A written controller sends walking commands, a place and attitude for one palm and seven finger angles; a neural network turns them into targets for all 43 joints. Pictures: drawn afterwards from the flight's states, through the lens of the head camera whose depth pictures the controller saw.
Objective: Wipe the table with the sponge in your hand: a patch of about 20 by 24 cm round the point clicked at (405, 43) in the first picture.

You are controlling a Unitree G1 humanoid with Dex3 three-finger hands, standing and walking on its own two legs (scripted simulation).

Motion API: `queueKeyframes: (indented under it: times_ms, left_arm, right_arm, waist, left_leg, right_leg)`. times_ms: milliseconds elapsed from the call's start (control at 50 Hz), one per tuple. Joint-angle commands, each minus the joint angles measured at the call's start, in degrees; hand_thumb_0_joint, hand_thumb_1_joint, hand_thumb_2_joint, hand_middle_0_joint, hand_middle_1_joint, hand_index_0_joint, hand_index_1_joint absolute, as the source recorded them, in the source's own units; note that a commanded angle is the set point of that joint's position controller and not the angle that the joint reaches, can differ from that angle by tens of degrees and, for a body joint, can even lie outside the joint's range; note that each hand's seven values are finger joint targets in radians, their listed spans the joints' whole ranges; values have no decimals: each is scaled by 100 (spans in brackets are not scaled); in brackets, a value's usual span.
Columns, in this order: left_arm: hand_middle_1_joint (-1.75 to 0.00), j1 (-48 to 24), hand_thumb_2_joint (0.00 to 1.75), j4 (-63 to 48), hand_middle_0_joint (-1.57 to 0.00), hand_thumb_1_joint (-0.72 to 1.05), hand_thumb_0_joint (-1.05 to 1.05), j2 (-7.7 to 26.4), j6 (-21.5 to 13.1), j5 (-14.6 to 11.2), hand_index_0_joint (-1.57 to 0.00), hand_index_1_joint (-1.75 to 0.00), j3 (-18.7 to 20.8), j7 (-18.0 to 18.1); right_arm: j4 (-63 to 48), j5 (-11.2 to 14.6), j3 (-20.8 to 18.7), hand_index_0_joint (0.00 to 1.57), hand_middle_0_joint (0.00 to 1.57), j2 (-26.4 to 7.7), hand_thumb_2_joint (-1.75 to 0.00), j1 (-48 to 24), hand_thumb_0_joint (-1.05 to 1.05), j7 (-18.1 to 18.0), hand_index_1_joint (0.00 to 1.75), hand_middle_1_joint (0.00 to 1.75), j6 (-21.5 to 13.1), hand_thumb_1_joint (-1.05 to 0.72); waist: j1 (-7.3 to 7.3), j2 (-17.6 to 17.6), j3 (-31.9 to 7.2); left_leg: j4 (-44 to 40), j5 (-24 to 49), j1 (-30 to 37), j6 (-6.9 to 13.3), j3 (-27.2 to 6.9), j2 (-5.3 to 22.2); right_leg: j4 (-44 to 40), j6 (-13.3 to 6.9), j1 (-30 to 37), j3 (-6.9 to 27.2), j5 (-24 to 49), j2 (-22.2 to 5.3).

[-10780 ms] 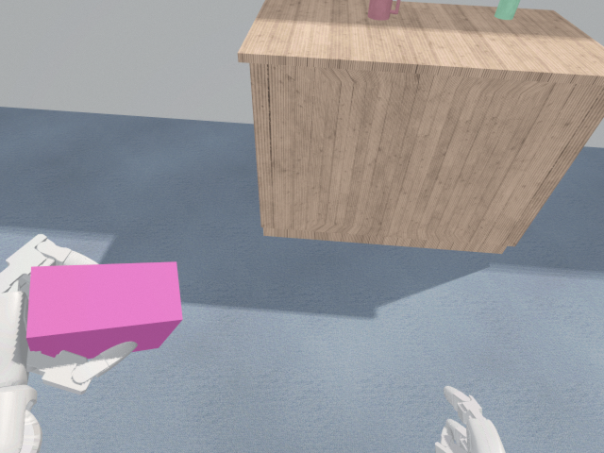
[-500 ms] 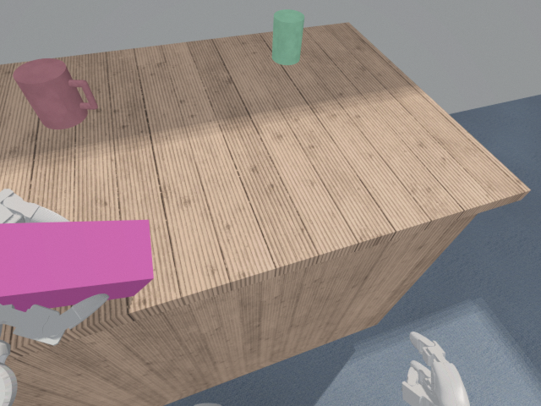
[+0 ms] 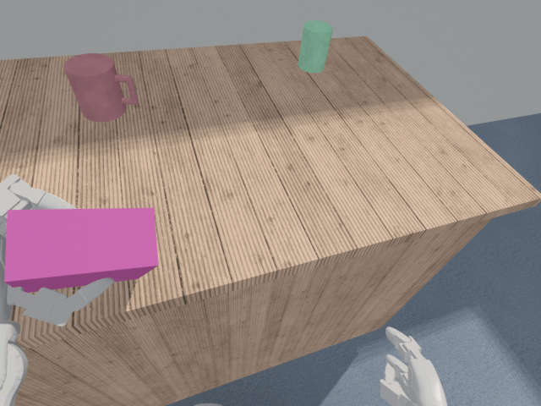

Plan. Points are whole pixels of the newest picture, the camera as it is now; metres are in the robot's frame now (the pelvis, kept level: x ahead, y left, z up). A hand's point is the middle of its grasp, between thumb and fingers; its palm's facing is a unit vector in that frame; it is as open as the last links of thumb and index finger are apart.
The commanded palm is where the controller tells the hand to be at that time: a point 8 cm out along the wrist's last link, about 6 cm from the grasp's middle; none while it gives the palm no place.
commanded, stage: come to a stop and stand still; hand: left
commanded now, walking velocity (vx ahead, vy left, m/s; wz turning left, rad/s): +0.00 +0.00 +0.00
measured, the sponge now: (106, 250) +0.24 +0.22 +0.15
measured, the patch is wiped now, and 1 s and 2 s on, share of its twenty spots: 0.00 0.00 0.05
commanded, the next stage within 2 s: look again from close up in 0.22 s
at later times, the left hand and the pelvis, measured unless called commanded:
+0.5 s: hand (59, 251) +0.22 +0.25 +0.17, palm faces +0.45 -0.82 -0.37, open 10.3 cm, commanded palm +0.16 +0.28 +0.18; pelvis +0.00 +0.00 +0.00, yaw +1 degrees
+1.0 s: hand (58, 214) +0.25 +0.26 +0.19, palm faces +0.47 -0.76 -0.45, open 10.3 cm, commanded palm +0.16 +0.26 +0.18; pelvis +0.01 -0.02 +0.00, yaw +1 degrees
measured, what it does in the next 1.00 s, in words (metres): stands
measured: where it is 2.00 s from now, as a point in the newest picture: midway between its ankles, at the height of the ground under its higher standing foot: outside the picture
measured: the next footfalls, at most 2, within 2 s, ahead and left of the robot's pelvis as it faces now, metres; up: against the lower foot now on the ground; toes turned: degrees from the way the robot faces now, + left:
none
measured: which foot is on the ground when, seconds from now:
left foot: down 0.00-1.00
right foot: down 0.00-1.00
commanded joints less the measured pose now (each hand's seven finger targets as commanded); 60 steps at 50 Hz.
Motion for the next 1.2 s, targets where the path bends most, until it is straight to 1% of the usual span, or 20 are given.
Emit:
queueKeyframes:
  times_ms: [0, 400, 420, 600, 620, 700, 720, 800, 820, 880, 900, 920, 940, 960, 980, 1020, 1080, 1100, 1120, 1180]
  left_arm:
    - [-160, -675, 130, -1139, -120, 10, 0, 825, -307, 94, -120, -160, 400, 51]
    - [-160, -193, 130, -1306, -120, 10, 0, 894, -272, 104, -120, -160, 559, 96]
    - [-160, -159, 130, -1208, -120, 10, 0, 710, -268, 95, -120, -160, 394, 78]
    - [-160, -156, 130, -1229, -120, 10, 0, 905, -164, 101, -120, -160, 570, 116]
    - [-160, -114, 130, -1160, -120, 10, 0, 660, -167, 70, -120, -160, 351, 90]
    - [-160, -156, 130, -1318, -120, 10, 0, 891, -121, 83, -120, -160, 532, 117]
    - [-160, -103, 130, -1208, -120, 10, 0, 653, -122, 53, -120, -160, 326, 97]
    - [-160, -43, 130, -1287, -120, 10, 0, 887, -81, 61, -120, -160, 554, 140]
    - [-160, -5, 130, -1226, -120, 10, 0, 674, -88, 32, -120, -160, 365, 114]
    - [-160, -79, 130, -1380, -120, 10, 0, 784, -84, 31, -120, -160, 431, 126]
    - [-160, -5004, 130, -3397, -120, 10, 0, 5299, -1022, -66, -120, -160, 2065, 241]
    - [-160, -2519, 130, -351, -120, 10, 0, 2004, -566, 122, -120, -160, 1701, 115]
    - [-160, -2019, 130, -30, -120, 10, 0, 1729, -483, 108, -120, -160, 1115, 11]
    - [-160, -1865, 130, -434, -120, 10, 0, 1805, -541, 67, -120, -160, 1046, -37]
    - [-160, -1187, 130, -460, -120, 10, 0, 1451, -558, 47, -120, -160, 825, -108]
    - [-160, -269, 130, -752, -120, 10, 0, 829, -435, 24, -120, -160, 438, -159]
    - [-160, 250, 130, -1451, -120, 10, 0, 961, -366, 31, -120, -160, 615, -158]
    - [-160, 339, 130, -1448, -120, 10, 0, 1250, -335, 25, -120, -160, 881, -74]
    - [-160, 512, 130, -1398, -120, 10, 0, 1036, -354, 41, -120, -160, 862, -55]
    - [-160, 258, 130, -1528, -120, 10, 0, 1406, -417, -61, -120, -160, 1244, 49]
  right_arm:
    - [-883, 10, -338, 20, 20, -875, -90, -580, 0, -66, 30, 30, -383, -90]
    - [-804, 38, -408, 20, 20, -873, -90, -557, 0, -30, 30, 30, -382, -90]
    - [-785, 28, -414, 20, 20, -858, -90, -495, 0, -28, 30, 30, -361, -90]
    - [-782, 49, -434, 20, 20, -878, -90, -604, 0, -48, 30, 30, -300, -90]
    - [-777, 41, -444, 20, 20, -864, -90, -529, 0, -49, 30, 30, -273, -90]
    - [-812, 61, -432, 20, 20, -876, -90, -638, 0, -61, 30, 30, -256, -90]
    - [-815, 45, -427, 20, 20, -851, -90, -571, 0, -68, 30, 30, -228, -90]
    - [-821, 58, -439, 20, 20, -879, -90, -625, 0, -81, 30, 30, -209, -90]
    - [-823, 46, -433, 20, 20, -842, -90, -569, 0, -81, 30, 30, -179, -90]
    - [-874, 62, -450, 20, 20, -844, -90, -601, 0, -93, 30, 30, -176, -90]
    - [-1451, 366, 359, 20, 20, -927, -90, 117, 0, -569, 30, 30, -84, -90]
    - [-1057, 146, -263, 20, 20, -409, -90, -350, 0, -419, 30, 30, -335, -90]
    - [-872, -98, -281, 20, 20, -810, -90, -556, 0, -210, 30, 30, -404, -90]
    - [-936, -150, -377, 20, 20, -1016, -90, -391, 0, -101, 30, 30, -443, -90]
    - [-932, -123, -399, 20, 20, -953, -90, -275, 0, -18, 30, 30, -472, -90]
    - [-993, -75, -416, 20, 20, -977, -90, -249, 0, 121, 30, 30, -464, -90]
    - [-1111, -73, -364, 20, 20, -999, -90, -535, 0, 173, 30, 30, -458, -90]
    - [-1120, -49, -344, 20, 20, -1027, -90, -685, 0, 143, 30, 30, -425, -90]
    - [-1109, -96, -347, 20, 20, -974, -90, -534, 0, 108, 30, 30, -369, -90]
    - [-1057, -57, -357, 20, 20, -947, -90, -575, 0, 22, 30, 30, -304, -90]
  waist:
    - [-116, 901, -625]
    - [-108, 657, -892]
    - [-133, 573, -869]
    - [-95, 448, -840]
    - [-137, 444, -827]
    - [-103, 589, -817]
    - [-135, 569, -753]
    - [-114, 369, -801]
    - [-142, 395, -826]
    - [-123, 487, -905]
    - [-315, 1221, -1106]
    - [-78, 335, -1013]
    - [-128, 457, -936]
    - [-138, 447, -1101]
    - [-151, 278, -1340]
    - [-171, 478, -1501]
    - [-182, 330, -1162]
    - [-145, 514, -1291]
    - [-165, 471, -1114]
    - [-201, 589, -1096]
  left_leg:
    - [-1248, -1744, 179, -3, -381, 290]
    - [-924, -488, 573, -60, -304, 188]
    - [-892, -432, 536, -45, -312, 180]
    - [-787, -279, 656, -80, -225, 136]
    - [-750, -186, 593, -47, -279, 135]
    - [-828, -218, 705, -79, -248, 160]
    - [-826, -256, 568, -39, -326, 171]
    - [-741, -79, 673, -95, -244, 133]
    - [-751, -30, 637, -54, -301, 162]
    - [-770, 133, 733, -39, -329, 216]
    - [-768, -211, 387, 0, -263, 179]
    - [-494, -205, 575, -20, -364, 504]
    - [-437, -252, 767, -91, -186, 263]
    - [-242, -277, 616, -126, -191, 140]
    - [12, 28, 731, -105, -126, 81]
    - [-33, 515, 905, -61, -131, 154]
    - [-126, 799, 636, -46, -152, 237]
    - [-243, 632, 786, -37, -132, 260]
    - [-264, 713, 570, -21, -205, 307]
    - [-296, 972, 482, -20, -257, 322]
  right_leg:
    - [-484, -293, -131, -153, -394, 291]
    - [-496, -278, 77, -162, 488, 228]
    - [-490, -279, 88, -191, 524, 214]
    - [-524, -290, -26, -74, 593, 182]
    - [-500, -300, 55, -115, 645, 147]
    - [-471, -290, -68, -84, 575, 178]
    - [-481, -292, 27, -130, 559, 150]
    - [-532, -317, -34, 4, 735, 119]
    - [-502, -310, 70, -86, 745, 84]
    - [-446, -309, 118, -68, 835, 59]
    - [-118, 14, -232, -206, -344, 199]
    - [94, -270, -943, -316, -841, 51]
    - [-146, -479, -909, 75, -183, 143]
    - [-244, -546, -727, 356, 347, -65]
    - [-177, -612, -520, 533, 903, -228]
    - [71, -559, -381, 287, 1362, -109]
    - [43, -450, -249, 74, 1499, -75]
    - [121, -410, -351, 38, 1153, -36]
    - [126, -386, -291, -192, 1121, 15]
    - [144, -394, -183, -176, 1153, -29]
